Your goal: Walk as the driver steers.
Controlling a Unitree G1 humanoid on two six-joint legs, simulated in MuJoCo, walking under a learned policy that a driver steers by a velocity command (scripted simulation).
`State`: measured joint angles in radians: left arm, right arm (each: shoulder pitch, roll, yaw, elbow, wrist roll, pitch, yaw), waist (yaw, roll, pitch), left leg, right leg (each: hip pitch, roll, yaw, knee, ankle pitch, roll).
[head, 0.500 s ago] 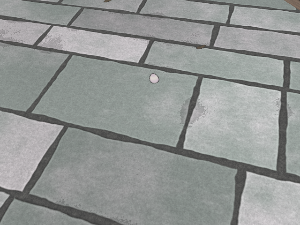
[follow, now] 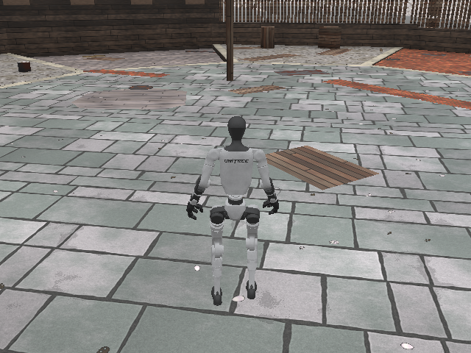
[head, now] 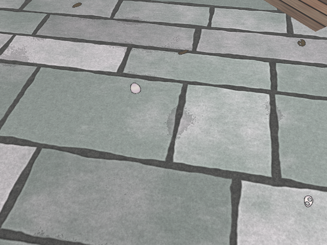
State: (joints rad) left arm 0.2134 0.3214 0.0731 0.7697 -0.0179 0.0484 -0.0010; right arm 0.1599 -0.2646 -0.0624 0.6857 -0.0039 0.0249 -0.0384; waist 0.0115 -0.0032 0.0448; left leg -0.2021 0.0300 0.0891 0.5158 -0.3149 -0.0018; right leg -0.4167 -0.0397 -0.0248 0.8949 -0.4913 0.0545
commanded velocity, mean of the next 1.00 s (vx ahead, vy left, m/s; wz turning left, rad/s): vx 0.37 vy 0.00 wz -0.23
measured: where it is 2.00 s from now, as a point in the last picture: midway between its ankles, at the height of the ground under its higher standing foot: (202, 138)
